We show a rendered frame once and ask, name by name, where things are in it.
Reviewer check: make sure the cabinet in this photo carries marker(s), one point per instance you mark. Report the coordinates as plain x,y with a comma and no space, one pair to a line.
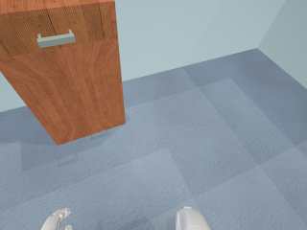
73,91

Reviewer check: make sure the drawer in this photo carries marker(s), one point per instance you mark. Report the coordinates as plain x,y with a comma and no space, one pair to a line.
18,35

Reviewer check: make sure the right robot thigh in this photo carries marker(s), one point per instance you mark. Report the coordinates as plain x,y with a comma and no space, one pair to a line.
190,219

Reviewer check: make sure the robot left hand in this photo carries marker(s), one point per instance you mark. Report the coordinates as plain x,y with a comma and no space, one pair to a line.
53,222

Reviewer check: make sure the handle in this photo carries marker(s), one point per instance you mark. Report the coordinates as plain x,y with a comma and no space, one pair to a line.
55,39

